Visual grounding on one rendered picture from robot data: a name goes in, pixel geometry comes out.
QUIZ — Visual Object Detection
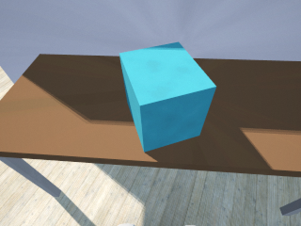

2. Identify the carton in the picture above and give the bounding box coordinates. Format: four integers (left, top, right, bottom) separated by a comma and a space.
119, 42, 216, 152

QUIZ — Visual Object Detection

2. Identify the table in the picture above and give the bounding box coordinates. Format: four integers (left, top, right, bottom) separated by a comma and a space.
0, 54, 301, 216

